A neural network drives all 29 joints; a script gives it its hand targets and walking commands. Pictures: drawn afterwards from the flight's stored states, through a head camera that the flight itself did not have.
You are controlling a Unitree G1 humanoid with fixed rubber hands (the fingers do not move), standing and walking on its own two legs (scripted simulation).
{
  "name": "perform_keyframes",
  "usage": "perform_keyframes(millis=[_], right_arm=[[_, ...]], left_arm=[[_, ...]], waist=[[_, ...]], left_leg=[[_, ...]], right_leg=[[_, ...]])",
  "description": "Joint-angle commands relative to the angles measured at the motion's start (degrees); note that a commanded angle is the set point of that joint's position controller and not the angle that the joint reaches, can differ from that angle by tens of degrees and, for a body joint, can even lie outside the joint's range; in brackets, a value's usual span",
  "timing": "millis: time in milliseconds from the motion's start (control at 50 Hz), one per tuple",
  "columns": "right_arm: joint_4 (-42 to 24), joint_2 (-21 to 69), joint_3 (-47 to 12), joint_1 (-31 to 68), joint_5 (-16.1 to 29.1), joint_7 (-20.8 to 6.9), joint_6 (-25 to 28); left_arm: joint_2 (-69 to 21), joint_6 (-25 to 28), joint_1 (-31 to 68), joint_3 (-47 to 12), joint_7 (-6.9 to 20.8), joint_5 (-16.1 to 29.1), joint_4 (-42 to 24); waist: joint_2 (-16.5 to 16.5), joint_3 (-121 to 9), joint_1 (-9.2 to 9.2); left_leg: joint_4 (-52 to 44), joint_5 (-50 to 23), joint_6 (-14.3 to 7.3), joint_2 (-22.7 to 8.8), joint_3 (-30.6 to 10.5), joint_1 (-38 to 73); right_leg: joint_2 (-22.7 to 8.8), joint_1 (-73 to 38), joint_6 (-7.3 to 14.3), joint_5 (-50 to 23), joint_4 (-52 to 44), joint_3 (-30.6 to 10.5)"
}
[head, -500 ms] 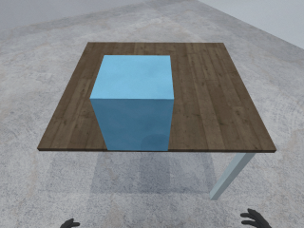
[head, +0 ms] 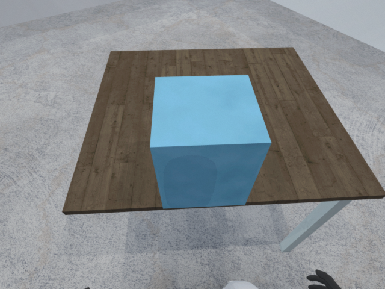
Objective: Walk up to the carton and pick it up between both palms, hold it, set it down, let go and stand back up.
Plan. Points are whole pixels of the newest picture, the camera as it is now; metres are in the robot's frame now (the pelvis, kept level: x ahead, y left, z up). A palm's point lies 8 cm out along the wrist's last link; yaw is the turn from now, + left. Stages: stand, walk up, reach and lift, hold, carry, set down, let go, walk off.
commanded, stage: walk up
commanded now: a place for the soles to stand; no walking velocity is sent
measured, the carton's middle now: (203, 145) +0.42 -0.02 +0.03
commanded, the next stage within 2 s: none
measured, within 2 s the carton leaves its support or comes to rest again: neither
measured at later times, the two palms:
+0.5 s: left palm out of the picture +0.13 +0.24 -0.08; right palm out of the picture +0.09 -0.30 -0.08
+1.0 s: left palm out of the picture +0.14 +0.23 -0.09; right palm out of the picture +0.02 -0.32 -0.08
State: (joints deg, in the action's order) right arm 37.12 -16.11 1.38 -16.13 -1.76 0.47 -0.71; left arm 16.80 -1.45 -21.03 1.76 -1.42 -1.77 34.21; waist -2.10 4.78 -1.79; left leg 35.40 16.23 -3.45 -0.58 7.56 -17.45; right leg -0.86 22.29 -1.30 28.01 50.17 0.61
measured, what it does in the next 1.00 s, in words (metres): steps on the spot: right foot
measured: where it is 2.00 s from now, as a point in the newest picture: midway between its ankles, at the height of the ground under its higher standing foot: outside the picture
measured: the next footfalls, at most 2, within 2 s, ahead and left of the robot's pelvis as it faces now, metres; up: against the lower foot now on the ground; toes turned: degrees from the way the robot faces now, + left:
right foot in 0.08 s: +0.01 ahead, -0.15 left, +0.00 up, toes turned -7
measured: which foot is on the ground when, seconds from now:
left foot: down 0.00-1.00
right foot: up 0.00-0.06, down 0.08-1.00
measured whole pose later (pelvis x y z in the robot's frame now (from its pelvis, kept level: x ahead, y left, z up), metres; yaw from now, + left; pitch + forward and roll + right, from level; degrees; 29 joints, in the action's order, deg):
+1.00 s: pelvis -0.02 -0.02 +0.00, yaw -11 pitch -3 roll +1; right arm 36.2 -19.3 1.4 -16.3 -1.5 2.2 -0.1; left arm 18.4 -2.9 -15.3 3.3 2.9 -1.9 35.3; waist -1.5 4.9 0.6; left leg 37.4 17.0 -1.5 -6.4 13.2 -17.1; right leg 4.6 21.1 1.4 21.3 42.9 -3.9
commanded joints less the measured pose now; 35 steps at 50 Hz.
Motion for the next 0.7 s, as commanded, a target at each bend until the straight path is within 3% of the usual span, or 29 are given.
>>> perform_keyframes(millis=[0,40,60,80,100,120,160,180,220,300,480,500,540,620,680], right_arm=[[-5.3,-9.5,1.88,1.72,0.2,0.68,0.8],[-5.75,-10.09,1.29,2.6,1.05,0.31,0.81],[-6.44,-9.07,0.97,1.96,1.62,-0.06,1.04],[-6.91,-7.28,0.56,-0.2,2.27,-0.34,1.21],[-5.51,-5.77,0.24,-2.26,2.76,-0.05,0.61],[-4.74,-6.21,0.49,-1.96,2.12,0.15,0.32],[-5.42,-10.17,1.53,1.02,1.44,0.29,0.89],[-5.41,-10.73,1.76,1.85,1.14,0.23,1.02],[-5.29,-9.47,1.32,1.01,0.91,0.18,1.36],[-5.48,-8.83,0.99,1.52,1.09,-0.02,1.67],[-6.02,-9.01,1.1,0.9,0.93,-0.05,1.75],[-5.89,-10.76,1.75,1.45,1.17,0.49,1.74],[-5.49,-11.25,1.94,0.16,1.24,0.72,1.64],[-5.55,-11.29,2.3,0.16,1.34,1.07,0.69],[-5.82,-10.59,2.29,0.61,1.45,1.29,0.2]], left_arm=[[4.86,0.02,-1.47,1.98,0.33,-0.48,-3.18],[6.16,0.76,-1.52,2.12,0.6,-0.06,-3.07],[7.9,1.12,-1.09,2.5,0.74,-0.34,-2.94],[10.11,1.25,1.54,3.11,0.93,-0.08,-2.96],[11.17,1.03,4.63,3.37,1.31,2.07,-2.23],[9.23,0.96,7.04,2.72,1.71,2.79,-2.08],[5.13,1.1,5.47,1.37,2.38,2.08,-2.57],[4.79,1.16,4.15,1.12,2.41,1.85,-2.55],[6.33,1.16,4.47,1.59,2.53,1.52,-2.04],[7.27,1.54,4.71,2.11,2.7,1.33,-1.83],[8.09,1.9,5.23,2.2,2.84,1.65,-1.45],[10.0,1.52,6.26,2.79,2.97,1.22,-1.83],[9.68,1.28,4.7,2.77,3.13,0.99,-1.76],[9.76,0.38,4.67,3.09,3.35,1.1,-2.31],[10.44,-0.18,5.34,3.4,3.43,1.25,-2.77]], waist=[[10.46,-3.63,2.21],[7.48,-5.22,4.01],[3.43,-7.42,3.87],[-0.83,-8.21,2.0],[-3.39,-7.86,0.08],[-3.24,-6.77,-0.53],[0.05,-5.42,1.74],[0.84,-4.49,2.5],[1.05,-2.67,2.14],[1.76,-1.92,2.4],[1.04,-5.17,1.73],[0.24,-2.71,1.88],[1.14,-6.36,2.21],[0.94,-7.0,2.52],[-0.52,-4.91,2.75]], left_leg=[[-8.97,-29.48,-6.45,-17.73,-16.29,0.31],[-7.07,-24.93,-3.17,-16.55,-13.68,-2.51],[-5.38,-17.16,-1.01,-14.05,-11.16,-5.14],[-3.63,-7.06,1.2,-9.37,-7.4,-5.64],[-3.34,3.22,2.07,-5.01,-4.87,4.55],[-5.48,4.38,1.92,-5.43,-6.49,8.17],[-9.7,2.95,0.97,-9.07,-9.15,4.67],[-10.82,3.5,0.26,-10.05,-9.5,3.38],[-13.31,5.93,-0.4,-11.45,-9.86,0.74],[-13.57,7.5,-0.09,-11.13,-7.62,0.5],[-9.53,3.45,0.04,-9.48,-5.08,7.22],[-7.51,-4.22,-0.58,-10.27,-5.2,6.18],[-5.86,-8.8,-1.46,-11.07,-4.27,7.68],[-4.21,-2.62,-1.89,-10.98,-4.02,7.37],[-1.72,3.64,-0.79,-8.85,-3.46,6.77]], right_leg=[[-1.38,-7.59,1.67,-9.98,-11.97,-2.27],[-2.21,-13.51,3.79,-21.22,-21.72,-4.45],[-5.67,-16.96,5.57,-28.7,-21.61,-9.6],[-9.37,-15.89,8.13,-28.74,-21.68,-14.79],[-11.05,-4.51,10.86,-21.37,-24.32,-15.46],[-8.95,-0.89,9.84,-14.76,-24.95,-13.58],[-4.23,-3.6,6.05,-16.25,-22.41,-9.74],[-3.72,-3.63,5.38,-16.35,-21.77,-9.37],[-2.91,-4.74,4.96,-15.96,-21.06,-9.17],[-2.81,-4.43,5.13,-15.93,-22.36,-10.77],[-3.01,-0.66,5.77,-16.04,-25.35,-14.63],[-2.54,-0.5,5.81,-26.22,-22.4,-13.85],[-2.33,-3.32,5.65,-31.52,-20.08,-13.16],[-2.1,-1.76,6.34,-26.15,-20.45,-14.62],[-3.13,2.01,7.61,-21.07,-23.92,-17.82]])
